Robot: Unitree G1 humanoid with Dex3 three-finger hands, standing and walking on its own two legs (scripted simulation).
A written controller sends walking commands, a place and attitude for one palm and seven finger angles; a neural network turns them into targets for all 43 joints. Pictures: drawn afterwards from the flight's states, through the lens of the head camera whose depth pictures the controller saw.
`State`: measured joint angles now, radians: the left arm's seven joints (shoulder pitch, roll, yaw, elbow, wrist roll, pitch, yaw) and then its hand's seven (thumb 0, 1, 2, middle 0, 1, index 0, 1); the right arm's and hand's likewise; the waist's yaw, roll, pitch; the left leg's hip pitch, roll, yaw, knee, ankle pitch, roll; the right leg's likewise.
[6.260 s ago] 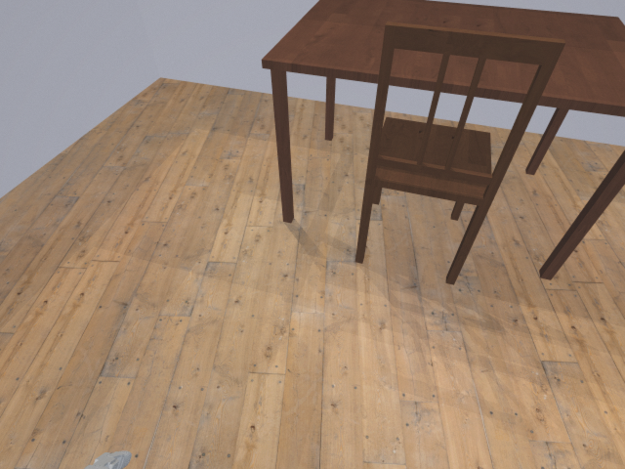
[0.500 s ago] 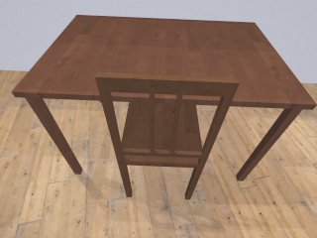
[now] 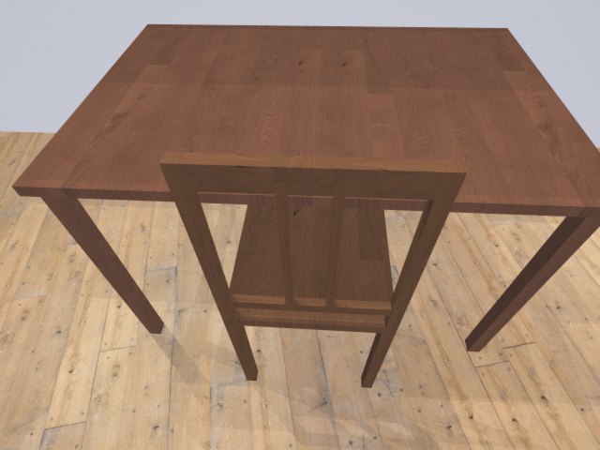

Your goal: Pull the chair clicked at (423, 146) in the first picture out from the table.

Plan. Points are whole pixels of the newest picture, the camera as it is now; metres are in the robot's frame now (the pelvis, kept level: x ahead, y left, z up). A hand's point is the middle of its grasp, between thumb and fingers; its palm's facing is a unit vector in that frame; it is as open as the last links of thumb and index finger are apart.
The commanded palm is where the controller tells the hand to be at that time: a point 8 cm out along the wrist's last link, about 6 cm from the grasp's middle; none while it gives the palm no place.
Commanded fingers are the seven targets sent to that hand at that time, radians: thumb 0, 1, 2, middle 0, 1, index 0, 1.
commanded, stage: come to a stop and stand still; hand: left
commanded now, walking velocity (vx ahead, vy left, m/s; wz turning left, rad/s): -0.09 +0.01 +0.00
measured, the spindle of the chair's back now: (285, 255) +0.44 +0.06 -0.06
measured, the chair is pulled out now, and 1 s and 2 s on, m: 0.00 0.00 0.00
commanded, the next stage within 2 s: look again from close up in 1.02 s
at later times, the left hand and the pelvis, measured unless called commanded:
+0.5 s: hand out of the picture -0.06 +0.17 -0.17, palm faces +0.07 -0.98 -0.17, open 7.4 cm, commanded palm none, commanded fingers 0.00 0.90 0.90 -0.20 -0.30 -0.20 -0.30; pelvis -0.04 +0.00 +0.01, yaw +0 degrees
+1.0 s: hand out of the picture -0.05 +0.14 -0.17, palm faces +0.07 -0.99 -0.15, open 7.4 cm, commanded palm none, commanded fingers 0.00 0.90 0.90 -0.20 -0.30 -0.20 -0.30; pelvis -0.02 -0.01 +0.01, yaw +0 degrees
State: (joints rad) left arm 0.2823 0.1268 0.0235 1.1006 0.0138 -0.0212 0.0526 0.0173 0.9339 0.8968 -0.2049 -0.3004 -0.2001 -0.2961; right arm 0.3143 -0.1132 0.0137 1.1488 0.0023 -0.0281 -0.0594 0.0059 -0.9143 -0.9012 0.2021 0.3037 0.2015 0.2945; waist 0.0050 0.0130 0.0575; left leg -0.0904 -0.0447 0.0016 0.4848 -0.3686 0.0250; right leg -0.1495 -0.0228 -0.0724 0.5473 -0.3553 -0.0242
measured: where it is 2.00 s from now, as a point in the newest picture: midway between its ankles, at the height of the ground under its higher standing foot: outside the picture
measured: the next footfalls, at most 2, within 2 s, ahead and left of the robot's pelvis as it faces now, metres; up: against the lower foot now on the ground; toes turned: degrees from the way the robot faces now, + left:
none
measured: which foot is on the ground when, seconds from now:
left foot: down 0.00-1.00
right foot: down 0.00-1.00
